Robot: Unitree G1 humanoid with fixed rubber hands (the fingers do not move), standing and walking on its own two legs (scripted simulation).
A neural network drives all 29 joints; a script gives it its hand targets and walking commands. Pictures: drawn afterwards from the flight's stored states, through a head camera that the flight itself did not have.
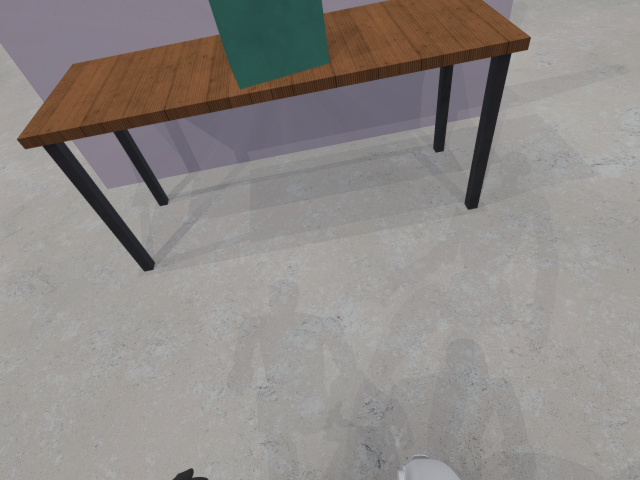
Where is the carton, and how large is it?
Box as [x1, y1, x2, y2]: [209, 0, 329, 88]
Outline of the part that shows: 209,0 228,61 240,88 329,62 321,0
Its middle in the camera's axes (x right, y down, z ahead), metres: -0.16 -0.64 +1.11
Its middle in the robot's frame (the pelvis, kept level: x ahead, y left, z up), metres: +1.28 +0.16 +0.10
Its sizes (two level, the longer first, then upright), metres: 0.280 0.220 0.274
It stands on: a table, 0.69 m high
